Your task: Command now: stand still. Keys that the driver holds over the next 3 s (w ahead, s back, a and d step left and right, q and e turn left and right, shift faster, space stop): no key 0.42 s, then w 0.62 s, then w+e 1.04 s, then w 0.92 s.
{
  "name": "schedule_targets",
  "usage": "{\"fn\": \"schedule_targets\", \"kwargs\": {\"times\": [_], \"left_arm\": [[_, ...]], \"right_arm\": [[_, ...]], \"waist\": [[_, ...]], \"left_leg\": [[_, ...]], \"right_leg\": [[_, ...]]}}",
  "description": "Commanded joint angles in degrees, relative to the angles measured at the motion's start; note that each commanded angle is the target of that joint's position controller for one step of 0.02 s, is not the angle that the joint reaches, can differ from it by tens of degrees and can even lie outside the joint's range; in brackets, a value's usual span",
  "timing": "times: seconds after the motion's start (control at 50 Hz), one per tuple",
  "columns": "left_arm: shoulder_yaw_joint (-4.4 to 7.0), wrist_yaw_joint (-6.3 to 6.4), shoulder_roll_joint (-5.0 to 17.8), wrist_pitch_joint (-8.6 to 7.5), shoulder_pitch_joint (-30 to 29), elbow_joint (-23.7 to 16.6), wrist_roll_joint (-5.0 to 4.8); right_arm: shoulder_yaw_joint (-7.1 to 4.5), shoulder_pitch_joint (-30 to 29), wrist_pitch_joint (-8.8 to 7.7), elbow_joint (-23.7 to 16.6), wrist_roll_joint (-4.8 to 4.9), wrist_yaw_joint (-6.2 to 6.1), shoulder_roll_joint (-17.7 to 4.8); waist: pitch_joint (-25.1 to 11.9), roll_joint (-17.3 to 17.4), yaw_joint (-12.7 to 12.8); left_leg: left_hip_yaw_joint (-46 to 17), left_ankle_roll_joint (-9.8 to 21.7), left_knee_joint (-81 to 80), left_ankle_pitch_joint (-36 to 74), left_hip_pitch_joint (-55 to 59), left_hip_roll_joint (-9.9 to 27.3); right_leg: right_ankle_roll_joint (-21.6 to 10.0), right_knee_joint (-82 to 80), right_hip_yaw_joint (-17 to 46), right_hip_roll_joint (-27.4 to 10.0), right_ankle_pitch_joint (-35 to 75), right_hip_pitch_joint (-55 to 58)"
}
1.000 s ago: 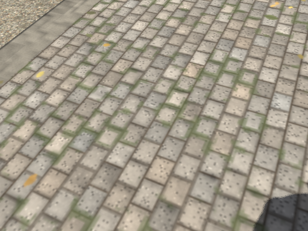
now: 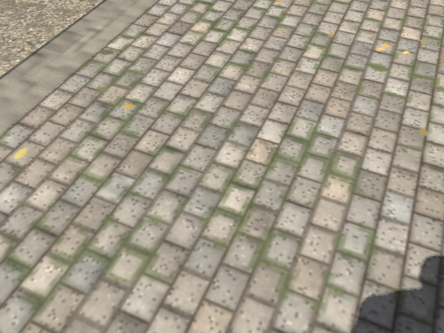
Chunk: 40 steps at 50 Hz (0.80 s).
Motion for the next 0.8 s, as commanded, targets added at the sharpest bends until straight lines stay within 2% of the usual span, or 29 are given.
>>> {"fn": "schedule_targets", "kwargs": {"times": [0.02, 0.42, 0.44, 0.48, 0.52, 0.54, 0.56, 0.58, 0.6, 0.64, 0.68, 0.7, 0.72, 0.74, 0.76, 0.78, 0.8], "left_arm": [[0.48, 0.14, 3.92, -0.27, 4.74, -0.27, -0.02], [0.16, 0.41, 3.51, -0.08, 5.18, 0.67, -0.04], [0.15, 0.39, 3.40, -0.05, 5.82, 0.90, 0.06], [1.02, 0.27, 5.10, 0.26, 6.80, 0.95, 0.29], [2.01, -0.01, 7.01, 0.66, 8.53, 0.53, 0.35], [2.51, -0.06, 8.02, 0.69, 11.04, 0.89, 0.17], [3.07, -0.04, 9.21, 0.62, 12.09, 1.13, 0.17], [3.32, -0.09, 9.20, 0.36, 12.42, 1.14, 0.39], [3.49, -0.20, 9.29, -0.06, 12.53, 1.05, 0.88], [3.82, -0.41, 9.64, -1.04, 11.76, 0.57, 1.28], [3.99, -0.57, 9.86, -1.84, 9.65, -0.20, 0.99], [4.07, -0.66, 10.18, -2.07, 8.09, -0.63, 0.76], [4.14, -0.81, 10.43, -2.18, 5.67, -1.27, 0.29], [4.08, -1.04, 10.36, -2.43, 4.56, -1.76, 0.24], [3.58, -1.42, 9.10, -3.03, 4.08, -2.23, 0.50], [2.41, -1.98, 4.89, -3.41, 3.44, -5.29, 0.00], [3.41, -2.48, 7.93, -3.30, 2.15, -6.41, 1.35]], "right_arm": [[-0.32, 3.83, -0.33, -0.10, 0.02, -0.26, -3.30], [-0.05, 4.90, -0.10, 2.04, 0.04, -0.80, -2.66], [-0.01, 5.22, -0.04, 2.23, -0.01, -0.78, -2.46], [-0.62, 4.75, 0.30, 1.78, -0.11, -0.57, -3.48], [-0.98, 3.09, 0.44, 0.31, -0.59, 0.08, -3.26], [-0.81, 1.01, 0.20, -1.06, -0.93, 0.52, -2.21], [-0.61, -1.01, -0.22, -2.56, -1.59, 0.92, -1.27], [-0.76, -3.21, -0.77, -4.09, -1.86, 1.26, -1.76], [-1.15, -4.49, -1.36, -5.39, -1.66, 1.57, -2.83], [-1.87, -5.58, -2.46, -7.22, -1.22, 2.24, -4.30], [-2.31, -5.57, -3.20, -8.37, -0.49, 2.77, -4.36], [-2.46, -3.86, -3.31, -8.25, -0.29, 2.96, -3.91], [-2.60, 0.64, -3.35, -6.95, -0.09, 3.05, -3.06], [-3.31, 7.26, -3.31, -4.42, 0.05, 2.85, -3.61], [-4.52, 15.31, -3.61, -2.10, -0.34, 2.21, -6.24], [-6.12, 23.29, -3.74, -1.33, -1.08, 1.44, -13.08], [-5.65, 23.75, -2.80, -0.04, -0.88, 1.44, -12.11]], "waist": [[3.51, -0.57, 0.00], [3.99, -0.67, 0.18], [2.97, -0.67, 0.31], [4.21, -1.79, 0.67], [8.95, -5.14, 1.98], [11.35, -7.28, 3.28], [13.80, -8.97, 3.88], [14.95, -8.57, 4.31], [14.70, -7.80, 4.29], [12.95, -5.99, 3.54], [11.04, -5.47, 2.09], [10.11, -5.50, 0.58], [8.97, -4.96, -2.12], [6.90, -3.06, -4.76], [3.28, 2.19, -8.28], [-0.62, 18.42, -10.22], [0.42, 15.60, -8.08]], "left_leg": [[-7.83, 0.04, -3.43, 2.02, 2.91, 6.84], [-7.69, -0.18, -2.12, 6.39, 3.67, 7.21], [-7.38, -0.07, -2.19, 2.50, 3.97, 6.64], [-5.54, 0.82, 0.89, -10.55, 1.47, 3.89], [-3.24, 1.41, 6.75, -21.49, -7.30, 1.26], [-1.12, 1.17, 11.80, -21.08, -12.86, 0.05], [0.87, 1.13, 16.09, -17.81, -17.09, 0.57], [0.07, 1.35, 19.63, -15.78, -19.85, 2.45], [-1.04, 1.55, 22.31, -16.50, -22.70, 3.51], [-2.67, 1.60, 23.35, -16.82, -25.59, 5.12], [-1.78, 1.42, 18.47, -14.10, -20.19, 4.53], [-0.36, 1.43, 15.15, -11.41, -14.24, 3.37], [1.80, 1.47, 10.63, -7.50, -4.31, 1.38], [3.10, 1.39, 7.86, -6.77, 7.06, -1.52], [-2.47, 2.16, 4.52, -9.08, 18.58, 1.90], [-29.14, 6.95, -8.61, -25.38, 25.39, 18.25], [-43.70, 10.30, -14.83, -28.89, 21.03, 23.28]], "right_leg": [[-1.98, -5.52, 6.20, -6.48, 3.98, -5.88], [-2.14, -5.03, 5.56, -6.48, 8.90, -3.34], [-2.37, -5.58, 5.45, -6.01, 4.63, -2.89], [-4.07, -5.44, 5.87, -4.70, -9.58, -4.05], [-7.31, -8.74, 11.99, -7.66, -26.05, -5.33], [-9.49, -12.33, 17.43, -11.55, -31.63, -3.92], [-11.77, -14.91, 22.23, -15.96, -33.43, -2.83], [-13.33, -16.11, 24.80, -18.47, -31.03, -2.40], [-14.17, -16.28, 25.64, -19.56, -26.96, -0.38], [-13.95, -15.16, 23.20, -19.44, -17.97, 4.32], [-12.08, -13.49, 17.98, -17.11, -10.47, 3.39], [-11.05, -11.88, 14.92, -15.58, -7.66, 0.31], [-9.72, -8.98, 11.18, -13.36, -5.62, -5.54], [-8.38, -3.33, 7.86, -10.43, -0.50, -11.34], [-6.48, 8.84, 2.83, -6.59, 4.20, -17.56], [-2.82, 30.50, -5.15, 1.11, -6.55, -28.51], [-3.88, 42.93, 0.19, 1.77, -15.41, -32.78]]}}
